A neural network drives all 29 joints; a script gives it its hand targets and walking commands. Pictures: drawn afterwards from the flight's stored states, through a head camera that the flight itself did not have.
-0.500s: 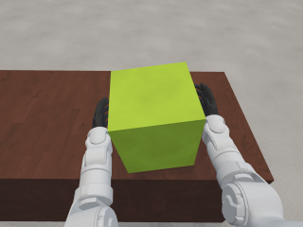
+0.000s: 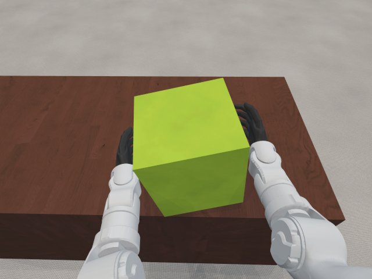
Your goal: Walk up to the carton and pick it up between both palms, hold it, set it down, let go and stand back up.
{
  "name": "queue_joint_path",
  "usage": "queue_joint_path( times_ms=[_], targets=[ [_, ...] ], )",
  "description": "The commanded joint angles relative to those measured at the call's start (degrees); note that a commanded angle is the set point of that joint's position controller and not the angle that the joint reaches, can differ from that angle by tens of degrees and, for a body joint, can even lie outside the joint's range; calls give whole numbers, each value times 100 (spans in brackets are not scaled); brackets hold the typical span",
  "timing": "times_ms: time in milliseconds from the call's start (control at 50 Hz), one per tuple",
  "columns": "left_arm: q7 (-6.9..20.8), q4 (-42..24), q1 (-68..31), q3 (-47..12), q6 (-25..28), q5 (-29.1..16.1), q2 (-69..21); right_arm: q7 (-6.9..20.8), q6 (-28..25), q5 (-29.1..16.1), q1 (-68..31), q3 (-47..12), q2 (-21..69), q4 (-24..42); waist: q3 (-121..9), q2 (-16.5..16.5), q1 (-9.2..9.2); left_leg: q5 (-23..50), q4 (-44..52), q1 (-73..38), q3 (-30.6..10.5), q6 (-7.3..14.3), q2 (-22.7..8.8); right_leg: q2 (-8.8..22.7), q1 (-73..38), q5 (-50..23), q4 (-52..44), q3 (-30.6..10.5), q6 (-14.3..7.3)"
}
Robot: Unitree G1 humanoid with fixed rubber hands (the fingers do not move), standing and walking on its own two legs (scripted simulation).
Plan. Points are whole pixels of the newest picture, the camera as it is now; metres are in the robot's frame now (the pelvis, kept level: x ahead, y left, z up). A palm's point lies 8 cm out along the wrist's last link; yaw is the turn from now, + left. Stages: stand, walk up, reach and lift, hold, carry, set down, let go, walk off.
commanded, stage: set down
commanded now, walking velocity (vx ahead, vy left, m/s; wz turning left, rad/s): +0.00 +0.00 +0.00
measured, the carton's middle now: (191, 152) +0.41 +0.05 +0.02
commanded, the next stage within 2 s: none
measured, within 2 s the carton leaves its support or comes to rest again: rests again in 1.64 s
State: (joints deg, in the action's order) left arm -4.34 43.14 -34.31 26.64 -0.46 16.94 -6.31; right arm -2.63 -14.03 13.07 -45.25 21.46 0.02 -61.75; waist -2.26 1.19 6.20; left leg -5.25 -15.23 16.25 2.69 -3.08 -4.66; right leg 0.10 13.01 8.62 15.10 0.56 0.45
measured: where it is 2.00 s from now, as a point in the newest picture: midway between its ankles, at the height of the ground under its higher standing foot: outside the picture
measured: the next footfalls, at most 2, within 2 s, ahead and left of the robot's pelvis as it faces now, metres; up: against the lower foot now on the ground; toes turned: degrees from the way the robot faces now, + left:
none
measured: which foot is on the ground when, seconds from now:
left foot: down 0.00-1.00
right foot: down 0.00-1.00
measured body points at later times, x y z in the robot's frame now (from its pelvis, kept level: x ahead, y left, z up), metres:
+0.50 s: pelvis +0.01 +0.00 +0.00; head +0.08 +0.00 +0.44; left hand +0.38 +0.20 +0.00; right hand +0.45 -0.09 +0.04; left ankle +0.02 +0.15 -0.75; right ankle -0.02 -0.12 -0.75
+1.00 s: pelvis +0.00 +0.00 +0.00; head +0.08 +0.00 +0.44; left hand +0.38 +0.20 +0.00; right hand +0.45 -0.09 +0.03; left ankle +0.02 +0.15 -0.75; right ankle -0.02 -0.12 -0.75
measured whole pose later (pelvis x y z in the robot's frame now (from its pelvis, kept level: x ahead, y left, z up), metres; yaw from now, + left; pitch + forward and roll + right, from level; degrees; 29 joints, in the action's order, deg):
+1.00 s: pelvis +0.00 +0.00 +0.00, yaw -1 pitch +14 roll +0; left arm -5.7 54.1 -37.1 31.1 12.7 17.2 -6.3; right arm -1.2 -20.8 20.8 -47.3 28.9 -0.4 -66.9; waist -4.5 0.1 7.0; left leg -5.7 -17.9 25.7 3.2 -2.6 -4.7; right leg 0.1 22.7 8.9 17.8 0.0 0.7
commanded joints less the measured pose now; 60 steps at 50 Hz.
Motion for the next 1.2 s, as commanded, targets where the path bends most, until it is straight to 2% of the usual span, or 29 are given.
queue_joint_path(
  times_ms=[0,20,60,100,120,140,220,260,280,320,360,380,440,500,540,620,680,700,740,820,860,920,960,980,1040,1080,1100,1120,1180],
  targets=[
    [377,-1017,-4529,-2123,767,-83,-2832,802,-163,352,-2793,-1338,3230,119,-3521,-181,-42,2368,-485,-1829,638,-71,370,-281,-785,-1434,111,485,82],
    [355,-993,-4565,-2111,766,-78,-2827,806,-165,318,-2838,-1324,3215,95,-3505,-224,-28,2442,-516,-1870,619,-100,355,-296,-721,-1438,94,479,64],
    [365,-838,-4399,-1896,758,-8,-2739,813,-142,339,-2860,-1304,3212,78,-3347,-94,55,2436,-510,-1714,651,-39,378,-279,-796,-1512,124,457,96],
    [347,-867,-4390,-2005,839,-40,-2816,818,-221,333,-2880,-1280,3188,87,-3608,-163,9,2558,-562,-1646,626,-90,380,-286,-840,-1716,193,464,89],
    [333,-855,-4397,-2006,891,-55,-2822,825,-261,350,-2914,-1292,3210,130,-3842,-199,54,2613,-591,-1628,627,-93,385,-283,-823,-1761,213,477,85],
    [332,-778,-4383,-1947,922,-33,-2787,820,-224,427,-2846,-1250,3217,11,-3665,-106,2,2507,-568,-1562,634,-78,378,-282,-802,-1737,213,448,101],
    [349,-711,-4662,-1878,1143,-59,-2681,810,-287,558,-2889,-1215,3385,13,-3883,21,5,2212,-527,-1132,696,-1,420,-205,-1067,-2075,389,385,207],
    [317,-653,-4641,-1889,1260,-59,-2704,801,-352,585,-2833,-1255,3414,-61,-4086,-76,41,2413,-605,-1062,700,-32,411,-208,-1169,-2461,513,378,202],
    [331,-444,-4504,-1796,1265,-23,-2664,791,-347,609,-2825,-1237,3384,-140,-3941,-1,60,2434,-612,-1022,708,-34,404,-219,-1187,-2507,520,376,206],
    [352,-460,-4407,-1675,1320,18,-2595,789,-357,580,-2728,-1284,3436,-182,-3836,-47,154,2366,-596,-896,713,-13,416,-206,-1232,-2394,539,349,190],
    [337,-421,-4404,-1630,1398,-18,-2552,814,-394,577,-2787,-1310,3403,-201,-3843,52,220,2367,-583,-749,711,5,407,-228,-1223,-2375,590,358,207],
    [328,-381,-4445,-1642,1436,-31,-2590,803,-414,610,-2768,-1266,3419,-266,-3847,70,152,2364,-574,-757,706,-10,411,-237,-1261,-2424,576,352,210],
    [335,-204,-4304,-1621,1536,-27,-2518,772,-484,675,-2724,-1313,3394,-293,-4034,132,179,2418,-627,-639,718,22,402,-235,-1261,-2672,660,329,224],
    [317,-95,-4330,-1641,1616,1,-2512,768,-535,679,-2763,-1250,3302,-412,-3986,9,165,2425,-677,-703,709,-19,392,-246,-1057,-2508,622,328,161],
    [315,-102,-4331,-1713,1666,-12,-2567,738,-580,760,-2700,-1161,3329,-472,-3916,-63,76,2427,-681,-740,716,-57,393,-270,-938,-2469,603,371,141],
    [324,52,-4249,-1570,1736,-8,-2501,746,-583,830,-2581,-1106,3358,-633,-3956,69,100,2353,-693,-628,721,5,402,-254,-923,-2460,602,331,164],
    [321,115,-4278,-1555,1757,42,-2511,774,-584,890,-2629,-934,3297,-708,-3792,27,72,2180,-633,-626,711,-17,393,-263,-770,-2048,527,363,129],
    [323,176,-4174,-1492,1771,52,-2480,779,-594,895,-2532,-938,3295,-743,-3742,24,115,2138,-621,-607,723,7,415,-241,-769,-2004,496,330,131],
    [313,196,-4146,-1466,1796,113,-2495,777,-612,982,-2461,-821,3244,-870,-3727,15,35,2333,-658,-682,721,-27,391,-283,-690,-2058,499,388,127],
    [307,355,-4125,-1318,1820,139,-2364,820,-605,1088,-2504,-719,3206,-877,-3567,163,99,1957,-566,-542,756,30,385,-262,-614,-1655,428,370,124],
    [319,326,-4065,-1274,1801,200,-2377,816,-613,1143,-2450,-624,3199,-902,-3466,61,93,1928,-546,-465,766,45,407,-236,-689,-1707,449,362,113],
    [332,441,-4019,-1144,1793,262,-2309,837,-625,1225,-2526,-509,3157,-822,-3390,131,119,1760,-534,-339,796,87,424,-216,-650,-1504,420,345,105],
    [328,495,-3871,-1083,1823,326,-2275,854,-638,1218,-2471,-558,3155,-868,-3332,139,215,1790,-505,-277,803,122,424,-214,-733,-1607,461,325,124],
    [336,531,-3884,-1092,1799,362,-2292,855,-619,1258,-2447,-474,3128,-911,-3322,110,126,1711,-481,-303,804,109,426,-198,-691,-1534,420,326,114],
    [305,467,-3873,-1136,1817,340,-2326,864,-660,1331,-2487,-404,3091,-847,-3441,84,119,1777,-521,-428,812,106,401,-248,-492,-1357,404,379,82],
    [287,501,-3877,-1050,1834,343,-2301,882,-676,1396,-2562,-364,3058,-802,-3498,229,156,1818,-565,-386,816,133,394,-269,-437,-1295,399,371,83],
    [272,508,-3796,-980,1839,404,-2268,901,-662,1355,-2498,-422,3065,-820,-3447,185,238,1838,-559,-386,820,151,398,-260,-466,-1300,401,357,65],
    [290,522,-3558,-852,1807,472,-2173,882,-661,1455,-2624,-435,2968,-604,-3310,449,235,1612,-518,-212,853,201,447,-258,-606,-1289,391,272,156],
    [322,502,-3544,-774,1783,515,-2166,871,-640,1481,-2565,-366,3013,-669,-3200,399,256,1437,-416,17,874,208,453,-215,-875,-1359,449,252,168]
  ],
)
